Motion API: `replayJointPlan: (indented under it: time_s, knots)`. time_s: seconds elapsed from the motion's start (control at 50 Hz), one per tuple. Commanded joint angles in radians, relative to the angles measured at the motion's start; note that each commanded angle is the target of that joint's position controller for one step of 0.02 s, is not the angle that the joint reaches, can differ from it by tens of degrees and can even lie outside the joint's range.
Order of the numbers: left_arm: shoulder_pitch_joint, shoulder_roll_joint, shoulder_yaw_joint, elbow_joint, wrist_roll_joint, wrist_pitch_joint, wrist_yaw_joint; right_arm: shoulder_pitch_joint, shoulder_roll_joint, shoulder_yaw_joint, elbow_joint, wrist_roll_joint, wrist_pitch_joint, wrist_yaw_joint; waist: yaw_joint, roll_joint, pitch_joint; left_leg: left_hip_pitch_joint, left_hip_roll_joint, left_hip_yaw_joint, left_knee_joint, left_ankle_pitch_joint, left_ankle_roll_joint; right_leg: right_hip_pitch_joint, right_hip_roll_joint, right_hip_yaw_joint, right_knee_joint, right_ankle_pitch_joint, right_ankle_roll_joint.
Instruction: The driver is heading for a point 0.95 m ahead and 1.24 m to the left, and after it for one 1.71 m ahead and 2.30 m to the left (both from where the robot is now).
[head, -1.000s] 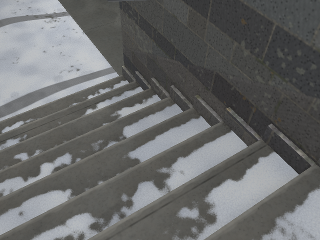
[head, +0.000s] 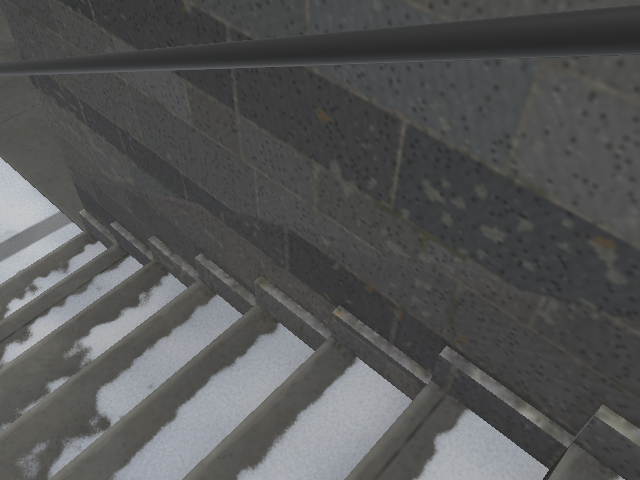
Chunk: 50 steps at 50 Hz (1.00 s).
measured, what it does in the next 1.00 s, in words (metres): steps to the right, turning left: left foot 0.15 m lower, then right foot 0.15 m higher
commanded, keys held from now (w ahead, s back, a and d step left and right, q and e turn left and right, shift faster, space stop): q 1.00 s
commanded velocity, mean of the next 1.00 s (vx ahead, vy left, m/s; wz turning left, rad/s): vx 0.03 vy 0.00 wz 0.52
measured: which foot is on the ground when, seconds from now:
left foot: up 0.00-0.04, down 0.06-0.66, up 0.68-1.00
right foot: down 0.00-0.08, up 0.10-0.64, down 0.66-1.00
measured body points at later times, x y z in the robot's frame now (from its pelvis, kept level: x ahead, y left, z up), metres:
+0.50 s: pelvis +0.11 +0.01 -0.07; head +0.14 +0.02 +0.38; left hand +0.29 +0.26 -0.12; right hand +0.26 -0.24 -0.17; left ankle +0.18 +0.13 -0.78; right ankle +0.15 -0.14 -0.50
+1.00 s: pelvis +0.09 -0.10 +0.04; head +0.12 -0.09 +0.49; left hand +0.07 +0.20 -0.04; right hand +0.41 -0.19 -0.03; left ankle +0.04 +0.04 -0.53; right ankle +0.12 -0.19 -0.64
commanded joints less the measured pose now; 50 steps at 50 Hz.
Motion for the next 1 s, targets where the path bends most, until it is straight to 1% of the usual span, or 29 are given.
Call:
replayJointPlan:
  time_s: [0.02,0.04,0.06,0.08,0.1,0.12,0.14,0.18,0.22,0.26,0.32,0.38,0.44,0.52,0.58,0.62,0.64,0.66,0.68,0.7,0.72,0.74,0.76,0.78,0.8,0.82,0.9,0.96,1.0]
  knots:
    - [0.125,0.138,0.022,-0.03,0.0,0.026,0.003,-0.088,-0.064,-0.011,-0.034,-0.003,-0.033,-0.003,0.038,-0.038,0.073,0.04,0.0,0.04,-0.032,-0.093,0.012,-0.031,-0.291,0.336,-0.117,0.816,-0.026]
    - [0.08,0.149,0.025,-0.052,0.009,0.037,-0.003,-0.023,-0.091,-0.02,-0.019,0.01,-0.043,-0.014,-0.005,-0.048,0.059,0.189,-0.032,0.085,-0.062,-0.048,0.048,-0.096,-0.278,0.302,-0.084,0.925,-0.005]
    - [0.027,0.182,0.033,-0.091,0.009,0.038,-0.027,0.118,-0.149,-0.04,0.023,0.052,-0.062,-0.027,-0.065,0.016,-0.02,0.465,-0.066,0.102,-0.101,0.185,0.118,-0.216,-0.221,0.218,0.017,1.15,0.083]
    - [-0.015,0.078,-0.013,-0.16,0.03,0.031,-0.068,0.492,-0.202,-0.061,0.084,0.079,-0.069,-0.036,-0.211,0.105,-0.297,1.179,0.091,-0.059,0.136,0.723,0.35,-0.604,-0.197,0.123,0.383,1.086,0.228]
    - [0.09,0.044,-0.041,-0.131,0.044,0.03,-0.096,0.612,-0.219,-0.086,0.09,0.075,-0.05,-0.012,-0.268,0.249,-0.588,1.53,0.362,-0.334,0.273,1.139,0.648,-0.824,-0.101,-0.046,1.103,-0.213,0.353]
    - [-0.007,0.173,-0.003,-0.182,0.004,0.065,-0.107,0.568,-0.222,-0.096,0.062,0.015,-0.038,-0.005,-0.322,-0.013,-0.539,1.407,0.362,-0.464,0.227,0.824,0.567,-0.972,-0.124,0.031,1.262,-0.124,0.32]
    - [-0.146,0.176,0.01,-0.268,-0.007,0.085,-0.085,0.44,-0.231,-0.086,0.01,-0.026,-0.033,-0.024,-0.275,-0.111,-0.352,1.071,0.332,-0.446,0.164,0.504,0.488,-0.976,-0.165,0.047,1.245,-0.011,0.273]
    - [-0.162,0.16,0.018,-0.317,0.053,0.089,-0.039,0.252,-0.168,-0.051,-0.031,0.004,-0.043,-0.037,-0.094,-0.096,-0.04,0.326,0.23,-0.338,-0.003,-0.112,0.397,-0.756,-0.252,0.045,1.043,0.185,0.197]
    - [-0.123,0.049,-0.017,-0.356,0.05,0.093,-0.026,0.195,-0.167,-0.052,-0.083,0.034,-0.057,-0.029,-0.028,-0.012,0.115,-0.106,0.123,-0.304,-0.145,-0.492,0.376,-0.621,-0.254,0.025,1.032,0.23,0.156]
    - [-0.096,0.053,-0.021,-0.405,0.048,0.095,-0.036,0.099,-0.219,-0.062,-0.159,0.045,-0.064,-0.037,0.006,-0.018,0.04,-0.17,0.039,-0.274,-0.133,-0.525,0.349,-0.581,-0.24,-0.027,1.054,0.364,0.178]
    - [-0.228,0.113,-0.015,-0.524,0.023,0.089,-0.038,0.176,-0.222,-0.044,-0.192,0.032,-0.065,-0.083,-0.073,-0.025,-0.062,0.025,0.052,-0.342,-0.03,-0.292,0.369,-0.723,-0.279,0.016,1.043,0.467,0.246]
    - [-0.357,0.136,-0.025,-0.593,0.016,0.1,-0.017,0.345,-0.195,-0.034,-0.178,0.021,-0.048,-0.079,-0.182,0.0,-0.102,0.325,0.128,-0.486,0.058,-0.166,0.389,-0.957,-0.271,0.083,1.057,0.335,0.262]
    - [-0.433,0.15,-0.026,-0.611,0.025,0.102,-0.007,0.35,-0.208,-0.029,-0.218,0.035,-0.032,-0.074,-0.221,0.023,-0.13,0.398,0.119,-0.541,0.066,-0.214,0.382,-0.979,-0.251,0.09,1.05,0.263,0.256]
    - [-0.485,0.179,-0.017,-0.64,0.03,0.099,-0.01,0.329,-0.247,-0.036,-0.242,0.045,-0.033,-0.091,-0.221,0.065,-0.149,0.325,0.104,-0.564,0.05,-0.155,0.355,-0.842,-0.225,0.083,1.049,0.148,0.226]
    - [-0.474,0.141,-0.02,-0.667,0.038,0.118,-0.051,0.185,-0.319,-0.059,-0.271,0.06,-0.062,-0.099,-0.12,0.034,-0.137,0.094,0.061,-0.483,-0.061,-0.122,0.321,-0.462,-0.212,-0.049,0.568,-0.028,0.139]
    - [-0.427,0.159,0.003,-0.62,0.004,0.129,-0.082,0.131,-0.306,-0.059,-0.273,0.032,-0.071,-0.101,-0.112,0.13,-0.187,0.102,0.094,-0.514,-0.135,-0.039,0.33,-0.29,-0.147,-0.071,0.345,-0.1,0.081]
    - [-0.371,0.183,0.02,-0.586,-0.019,0.125,-0.094,0.101,-0.282,-0.054,-0.273,0.025,-0.059,-0.094,-0.09,0.105,-0.237,0.148,0.137,-0.546,-0.149,-0.028,0.351,-0.195,-0.114,-0.059,0.152,-0.048,0.05]
    - [-0.331,0.222,0.051,-0.548,-0.028,0.106,-0.081,0.125,-0.196,-0.037,-0.242,0.048,-0.042,-0.068,-0.067,0.025,-0.266,0.126,0.097,-0.522,-0.05,-0.221,0.33,-0.035,-0.164,0.112,-0.149,0.14,-0.009]
    - [-0.231,0.344,0.084,-0.513,0.039,0.072,-0.042,0.116,-0.017,0.008,-0.333,0.031,-0.027,-0.039,-0.092,-0.338,-0.282,-0.294,-0.221,-0.238,0.328,-0.798,0.092,0.25,-0.506,0.675,-0.291,1.297,-0.308]
    - [-0.106,0.337,0.074,-0.535,0.099,0.059,-0.044,0.0,-0.005,0.028,-0.359,0.044,-0.021,-0.055,0.071,-0.244,-0.081,-0.682,-0.335,-0.419,0.43,-0.926,-0.069,0.224,-0.664,1.144,-0.46,1.345,-0.344]
    - [-0.169,0.323,0.066,-0.536,0.106,0.038,-0.071,-0.093,-0.034,0.02,-0.371,0.064,-0.013,-0.067,0.057,-0.221,-0.017,-0.798,-0.354,-0.493,0.535,-0.81,-0.113,0.239,-0.571,0.967,-0.422,1.245,-0.239]
    - [-0.288,0.292,0.061,-0.525,0.104,0.03,-0.098,-0.109,-0.101,-0.003,-0.364,0.062,-0.001,-0.078,0.007,-0.292,-0.067,-0.809,-0.331,-0.444,0.604,-0.71,-0.136,0.209,-0.516,0.729,-0.358,1.057,-0.159]
    - [-0.397,0.259,0.062,-0.518,0.064,0.035,-0.097,-0.058,-0.134,-0.012,-0.335,0.02,-0.007,-0.086,-0.059,-0.331,-0.103,-0.724,-0.305,-0.317,0.679,-0.679,-0.133,0.093,-0.465,0.547,-0.317,0.967,-0.13]
    - [-0.448,0.252,0.067,-0.5,0.011,0.045,-0.089,0.054,-0.158,-0.022,-0.285,-0.008,-0.011,-0.088,-0.134,-0.256,-0.143,-0.563,-0.273,-0.183,0.84,-0.652,-0.114,-0.062,-0.433,0.408,-0.285,0.925,-0.123]
    - [-0.497,0.247,0.068,-0.498,0.001,0.051,-0.081,0.164,-0.164,-0.027,-0.251,-0.031,0.002,-0.073,-0.185,-0.236,-0.187,-0.404,-0.272,-0.098,1.048,-0.581,-0.085,-0.239,-0.416,0.329,-0.299,0.881,-0.151]
    - [-0.554,0.221,0.055,-0.507,0.018,0.05,-0.081,0.218,-0.179,-0.035,-0.227,-0.04,0.015,-0.063,-0.221,-0.194,-0.185,-0.354,-0.265,-0.092,1.192,-0.527,-0.076,-0.324,-0.436,0.322,-0.336,0.913,-0.163]
    - [-0.425,0.205,0.038,-0.422,0.045,-0.001,-0.002,0.08,-0.16,-0.016,-0.296,0.026,0.035,-0.02,-0.085,-0.1,-0.136,-0.516,-0.161,-0.089,1.189,-0.392,-0.091,-0.035,-0.453,0.182,-0.292,0.857,-0.13]
    - [-0.279,0.225,0.039,-0.338,0.063,-0.012,0.029,-0.028,-0.119,-0.003,-0.349,0.02,0.033,0.005,0.001,-0.164,-0.094,-0.577,-0.127,-0.064,1.076,-0.347,-0.088,0.071,-0.473,0.16,-0.302,0.78,-0.126]
    - [-0.206,0.241,0.037,-0.295,0.067,-0.014,0.022,-0.07,-0.101,0.008,-0.371,-0.01,0.043,0.02,0.025,-0.209,-0.081,-0.611,-0.109,-0.04,1.038,-0.365,-0.073,0.115,-0.526,0.197,-0.346,0.798,-0.164]
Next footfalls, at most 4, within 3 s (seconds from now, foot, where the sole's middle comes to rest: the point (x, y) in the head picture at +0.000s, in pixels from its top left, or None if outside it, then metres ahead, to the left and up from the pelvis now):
0.06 left None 0.22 0.14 -0.82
0.66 right None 0.15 -0.17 -0.67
1.32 left None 0.04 0.14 -0.82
1.90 right None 0.25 0.06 -0.82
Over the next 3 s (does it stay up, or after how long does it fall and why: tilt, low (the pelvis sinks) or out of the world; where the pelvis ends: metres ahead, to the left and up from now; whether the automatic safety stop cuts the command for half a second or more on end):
stays up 0.47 0.57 -0.36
